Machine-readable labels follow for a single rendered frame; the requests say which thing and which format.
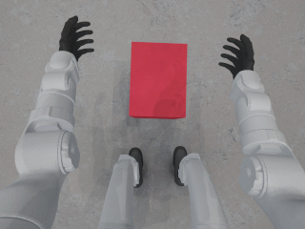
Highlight robot right hand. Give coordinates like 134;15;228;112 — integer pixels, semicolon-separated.
218;33;254;79

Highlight right robot forearm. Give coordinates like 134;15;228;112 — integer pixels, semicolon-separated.
230;70;305;176

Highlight robot right thigh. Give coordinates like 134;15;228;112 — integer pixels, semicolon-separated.
180;158;230;229

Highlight carton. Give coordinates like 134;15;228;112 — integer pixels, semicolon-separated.
129;42;188;119

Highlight robot left hand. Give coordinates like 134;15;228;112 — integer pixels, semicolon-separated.
59;15;94;62

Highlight robot right foot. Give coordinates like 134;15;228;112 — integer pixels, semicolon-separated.
173;146;188;186

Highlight left robot upper arm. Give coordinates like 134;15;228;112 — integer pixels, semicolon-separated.
0;130;80;229

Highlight left robot forearm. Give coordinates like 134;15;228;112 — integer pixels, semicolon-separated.
14;51;80;173

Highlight right robot upper arm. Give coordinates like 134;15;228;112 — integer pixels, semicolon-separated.
238;153;305;229

